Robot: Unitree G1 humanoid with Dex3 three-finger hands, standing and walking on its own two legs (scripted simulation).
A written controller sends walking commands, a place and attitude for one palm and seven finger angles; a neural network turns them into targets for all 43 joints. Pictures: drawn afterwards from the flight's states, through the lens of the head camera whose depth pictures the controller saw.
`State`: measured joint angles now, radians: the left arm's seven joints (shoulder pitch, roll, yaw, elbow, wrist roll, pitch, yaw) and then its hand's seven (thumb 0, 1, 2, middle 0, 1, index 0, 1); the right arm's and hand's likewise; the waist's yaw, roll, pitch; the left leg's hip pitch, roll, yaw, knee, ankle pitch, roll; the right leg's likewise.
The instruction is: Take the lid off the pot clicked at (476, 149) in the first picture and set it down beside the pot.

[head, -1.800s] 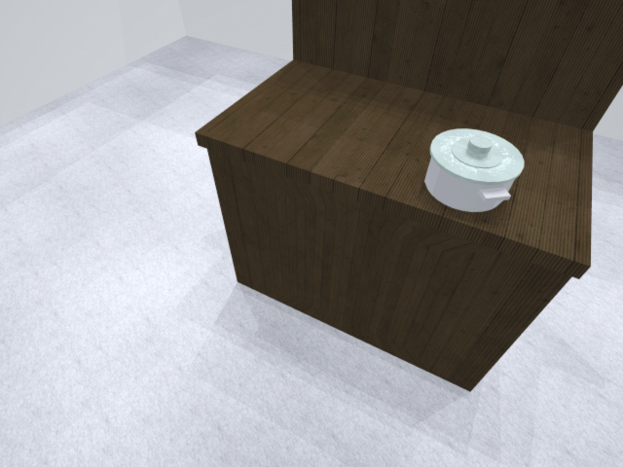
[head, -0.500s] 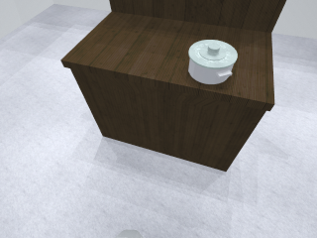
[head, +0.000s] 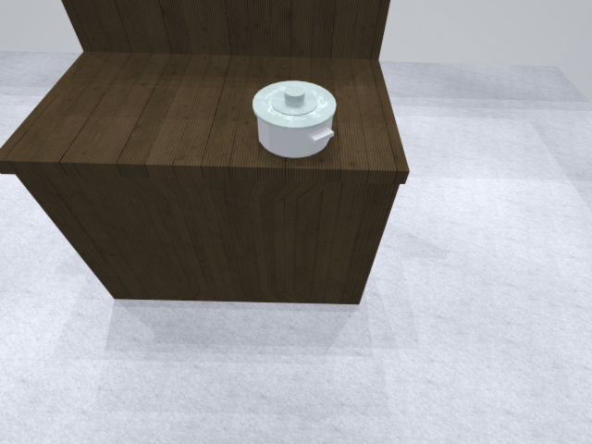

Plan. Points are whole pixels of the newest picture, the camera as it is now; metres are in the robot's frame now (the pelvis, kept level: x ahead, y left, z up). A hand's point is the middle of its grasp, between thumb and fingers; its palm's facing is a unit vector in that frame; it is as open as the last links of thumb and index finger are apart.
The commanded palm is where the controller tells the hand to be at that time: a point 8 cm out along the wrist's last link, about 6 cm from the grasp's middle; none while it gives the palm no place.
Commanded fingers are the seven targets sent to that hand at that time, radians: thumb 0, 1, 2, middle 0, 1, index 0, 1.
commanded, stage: take the last steps up to it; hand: left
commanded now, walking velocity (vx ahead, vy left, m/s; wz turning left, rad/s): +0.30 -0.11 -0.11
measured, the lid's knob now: (294, 93) +0.79 +0.04 +0.05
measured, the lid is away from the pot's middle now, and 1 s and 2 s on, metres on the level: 0.00 0.00 0.00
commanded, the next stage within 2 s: come to a stop and stand still in 0.68 s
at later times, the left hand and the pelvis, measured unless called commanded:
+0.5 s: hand (197, 440) +0.16 +0.16 -0.18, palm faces -0.06 -0.99 -0.12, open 7.4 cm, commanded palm none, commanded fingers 0.00 0.90 0.90 -0.20 -0.30 -0.20 -0.30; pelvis +0.14 -0.01 +0.00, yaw -5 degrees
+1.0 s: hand (253, 325) +0.35 +0.10 -0.17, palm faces +0.01 -0.98 -0.21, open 7.2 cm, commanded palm none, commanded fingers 0.00 0.90 0.90 -0.20 -0.30 -0.20 -0.30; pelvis +0.30 -0.08 +0.00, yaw -3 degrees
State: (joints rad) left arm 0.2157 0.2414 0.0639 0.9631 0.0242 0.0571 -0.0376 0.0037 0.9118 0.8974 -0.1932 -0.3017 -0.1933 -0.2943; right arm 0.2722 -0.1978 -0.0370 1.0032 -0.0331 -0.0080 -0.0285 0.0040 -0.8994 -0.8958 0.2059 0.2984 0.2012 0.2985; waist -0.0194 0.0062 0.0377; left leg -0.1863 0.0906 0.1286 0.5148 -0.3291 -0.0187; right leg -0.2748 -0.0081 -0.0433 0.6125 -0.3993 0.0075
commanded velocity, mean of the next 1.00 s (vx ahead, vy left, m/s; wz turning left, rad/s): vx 0.11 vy -0.03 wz -0.02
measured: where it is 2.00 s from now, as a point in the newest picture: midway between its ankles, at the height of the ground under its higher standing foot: (333, 425)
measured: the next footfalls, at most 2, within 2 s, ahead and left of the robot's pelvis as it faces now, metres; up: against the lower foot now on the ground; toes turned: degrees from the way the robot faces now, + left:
right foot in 0.02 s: +0.03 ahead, -0.12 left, +0.00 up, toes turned -3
left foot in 0.34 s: +0.18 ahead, +0.10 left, +0.00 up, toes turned +5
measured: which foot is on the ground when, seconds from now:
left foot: down 0.00-0.02, up 0.04-0.32, down 0.34-0.74, up 0.76-1.00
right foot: up 0.00-0.00, down 0.02-0.34, up 0.36-0.72, down 0.74-1.00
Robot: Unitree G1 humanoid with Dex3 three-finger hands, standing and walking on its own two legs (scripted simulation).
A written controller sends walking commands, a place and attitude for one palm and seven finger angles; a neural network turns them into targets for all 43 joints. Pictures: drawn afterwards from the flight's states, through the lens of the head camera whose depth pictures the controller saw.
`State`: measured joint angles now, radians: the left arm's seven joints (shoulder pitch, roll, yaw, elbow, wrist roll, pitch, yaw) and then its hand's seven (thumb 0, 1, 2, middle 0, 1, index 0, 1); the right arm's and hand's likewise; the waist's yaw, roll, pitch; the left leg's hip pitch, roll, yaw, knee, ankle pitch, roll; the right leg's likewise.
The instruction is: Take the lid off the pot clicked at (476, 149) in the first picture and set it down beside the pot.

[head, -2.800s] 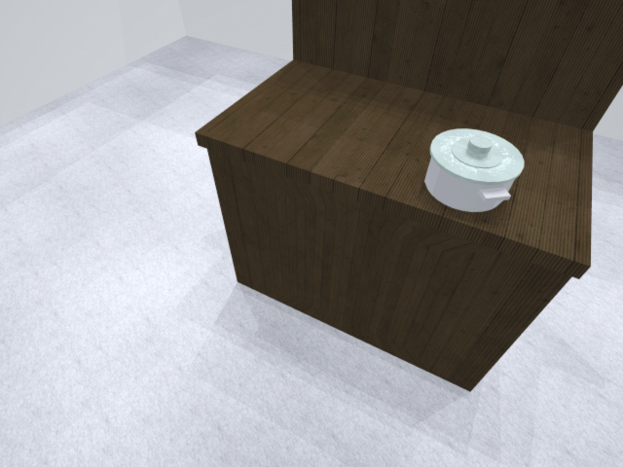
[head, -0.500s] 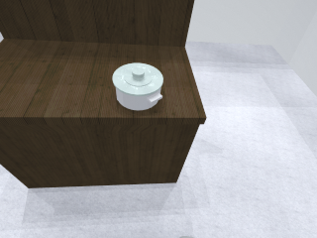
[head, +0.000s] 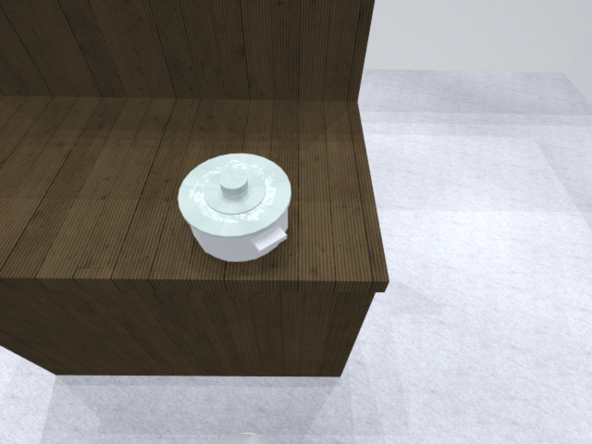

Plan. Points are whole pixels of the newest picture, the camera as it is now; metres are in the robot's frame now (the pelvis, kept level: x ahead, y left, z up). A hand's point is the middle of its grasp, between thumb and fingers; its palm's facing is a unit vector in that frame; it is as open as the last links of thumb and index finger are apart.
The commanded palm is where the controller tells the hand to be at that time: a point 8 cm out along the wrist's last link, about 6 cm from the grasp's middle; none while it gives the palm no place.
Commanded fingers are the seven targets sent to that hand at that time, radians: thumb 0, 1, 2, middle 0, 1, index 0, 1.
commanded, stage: come to a stop and stand still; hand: left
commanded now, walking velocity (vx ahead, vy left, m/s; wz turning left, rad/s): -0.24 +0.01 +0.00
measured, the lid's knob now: (233, 182) +0.48 +0.14 +0.05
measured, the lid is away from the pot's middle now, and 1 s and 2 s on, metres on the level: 0.00 0.00 0.00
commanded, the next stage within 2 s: look again from close up in 1.74 s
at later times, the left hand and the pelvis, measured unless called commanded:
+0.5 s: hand out of the picture +0.01 +0.20 -0.18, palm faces -0.02 -0.96 -0.29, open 7.4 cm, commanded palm none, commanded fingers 0.00 0.90 0.90 -0.20 -0.30 -0.20 -0.30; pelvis -0.02 +0.00 -0.02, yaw -1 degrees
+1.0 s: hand out of the picture +0.02 +0.14 -0.17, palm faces -0.02 -0.98 -0.21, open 7.4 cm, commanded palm none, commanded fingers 0.00 0.90 0.90 -0.20 -0.30 -0.20 -0.30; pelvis +0.01 -0.04 +0.00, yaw -1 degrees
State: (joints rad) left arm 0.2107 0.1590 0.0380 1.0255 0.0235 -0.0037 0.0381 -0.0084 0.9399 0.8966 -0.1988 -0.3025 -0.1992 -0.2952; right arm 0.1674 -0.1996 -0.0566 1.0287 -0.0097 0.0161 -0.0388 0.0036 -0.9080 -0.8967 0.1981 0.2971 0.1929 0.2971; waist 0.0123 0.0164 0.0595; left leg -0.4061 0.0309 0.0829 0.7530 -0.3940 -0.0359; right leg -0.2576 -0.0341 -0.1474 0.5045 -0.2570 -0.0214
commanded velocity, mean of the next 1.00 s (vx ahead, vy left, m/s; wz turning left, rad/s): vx -0.03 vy -0.01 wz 0.00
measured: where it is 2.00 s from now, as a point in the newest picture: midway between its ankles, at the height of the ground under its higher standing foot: outside the picture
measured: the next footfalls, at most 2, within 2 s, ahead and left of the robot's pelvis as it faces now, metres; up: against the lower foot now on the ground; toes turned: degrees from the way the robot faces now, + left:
left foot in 0.06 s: +0.09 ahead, +0.09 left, +0.00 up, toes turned +4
right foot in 0.44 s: -0.02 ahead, -0.15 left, +0.00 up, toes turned +0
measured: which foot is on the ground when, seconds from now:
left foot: up 0.00-0.04, down 0.06-1.00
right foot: down 0.00-0.08, up 0.10-0.42, down 0.44-1.00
